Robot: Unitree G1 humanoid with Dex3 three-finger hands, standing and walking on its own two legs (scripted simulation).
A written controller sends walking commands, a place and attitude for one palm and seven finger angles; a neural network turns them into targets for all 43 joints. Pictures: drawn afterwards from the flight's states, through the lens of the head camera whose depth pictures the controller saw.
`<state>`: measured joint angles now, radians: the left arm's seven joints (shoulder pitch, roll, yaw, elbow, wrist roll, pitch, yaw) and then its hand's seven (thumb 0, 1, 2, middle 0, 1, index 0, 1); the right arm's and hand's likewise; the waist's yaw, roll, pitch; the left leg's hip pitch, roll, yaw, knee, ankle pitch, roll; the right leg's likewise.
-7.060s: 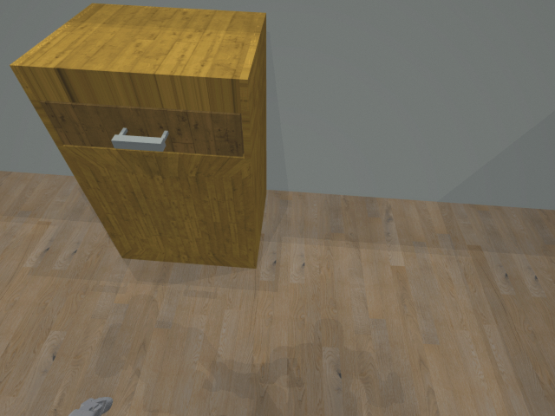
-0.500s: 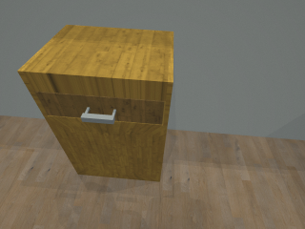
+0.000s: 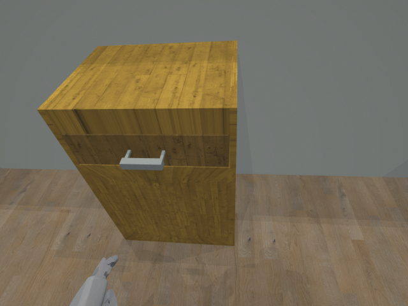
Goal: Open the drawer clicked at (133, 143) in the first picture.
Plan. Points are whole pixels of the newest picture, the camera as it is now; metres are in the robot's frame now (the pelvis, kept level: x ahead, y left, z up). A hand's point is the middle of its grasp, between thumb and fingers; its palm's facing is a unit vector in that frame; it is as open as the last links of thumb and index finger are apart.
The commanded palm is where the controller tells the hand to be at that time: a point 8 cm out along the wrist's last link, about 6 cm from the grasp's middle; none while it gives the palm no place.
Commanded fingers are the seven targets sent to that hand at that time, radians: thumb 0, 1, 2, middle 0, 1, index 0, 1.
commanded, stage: raise the hand with hooked fingers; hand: left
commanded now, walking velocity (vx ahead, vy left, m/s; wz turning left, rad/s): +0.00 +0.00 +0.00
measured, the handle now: (144, 158) +0.56 +0.23 -0.08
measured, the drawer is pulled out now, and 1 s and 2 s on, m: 0.00 0.00 0.00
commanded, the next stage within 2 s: move the hooked fingers above the handle in 1.68 s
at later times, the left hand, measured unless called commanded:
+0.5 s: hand (126, 260) +0.22 +0.17 -0.01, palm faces +0.08 -0.12 -0.99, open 10.4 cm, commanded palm +0.19 +0.18 +0.04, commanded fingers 0.00 0.04 0.53 -0.26 -0.86 -0.26 -0.86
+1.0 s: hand (147, 202) +0.32 +0.14 +0.05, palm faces +0.11 -0.11 -0.99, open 13.2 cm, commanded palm +0.29 +0.15 +0.11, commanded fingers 0.00 -0.50 0.30 -0.30 -1.20 -0.30 -1.20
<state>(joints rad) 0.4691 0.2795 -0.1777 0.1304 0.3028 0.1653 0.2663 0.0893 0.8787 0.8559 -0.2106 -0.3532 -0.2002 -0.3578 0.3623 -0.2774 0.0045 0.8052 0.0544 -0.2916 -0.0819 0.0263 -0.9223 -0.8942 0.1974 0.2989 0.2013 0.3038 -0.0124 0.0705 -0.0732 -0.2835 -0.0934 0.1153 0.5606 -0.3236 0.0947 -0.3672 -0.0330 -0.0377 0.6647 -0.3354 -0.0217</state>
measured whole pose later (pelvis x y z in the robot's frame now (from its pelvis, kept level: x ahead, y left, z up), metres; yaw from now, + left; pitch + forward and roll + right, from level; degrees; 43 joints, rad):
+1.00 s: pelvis +0.01 -0.04 -0.01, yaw -10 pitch +8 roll +3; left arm 0.15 0.36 -0.05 0.00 0.97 0.10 0.33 0.00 -0.32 0.37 -0.31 -1.09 -0.30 -1.09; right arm 0.11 -0.29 -0.06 0.63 0.00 0.11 -0.02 0.01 -0.91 -0.89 0.19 0.30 0.20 0.30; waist 0.04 0.06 -0.10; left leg -0.39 -0.07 -0.06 0.62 -0.37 0.00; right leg -0.51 0.10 0.09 0.70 -0.33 -0.08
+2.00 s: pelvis +0.02 +0.02 +0.01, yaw -7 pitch +5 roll +0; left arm -0.16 0.45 -0.09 0.20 0.99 0.00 0.10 0.00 -0.49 0.30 -0.32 -1.20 -0.32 -1.20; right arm 0.15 -0.23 0.00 0.61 0.00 0.12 -0.02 0.01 -0.90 -0.89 0.20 0.30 0.20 0.30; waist 0.07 0.05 -0.03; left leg -0.28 -0.12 -0.09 0.51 -0.31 0.08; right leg -0.35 0.04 0.07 0.52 -0.26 -0.01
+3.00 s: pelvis +0.00 +0.01 -0.03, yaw -9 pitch +19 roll -1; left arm -0.65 0.59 0.06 0.95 1.08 -0.15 0.32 0.00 -0.49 0.30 -0.32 -1.20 -0.31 -1.20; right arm 0.31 -0.27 -0.04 0.67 0.00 0.14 -0.04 0.01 -0.90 -0.89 0.20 0.30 0.20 0.30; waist -0.06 0.04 -0.14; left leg -0.73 -0.09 -0.06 0.82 -0.41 0.06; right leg -0.78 0.09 0.06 0.77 -0.32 -0.02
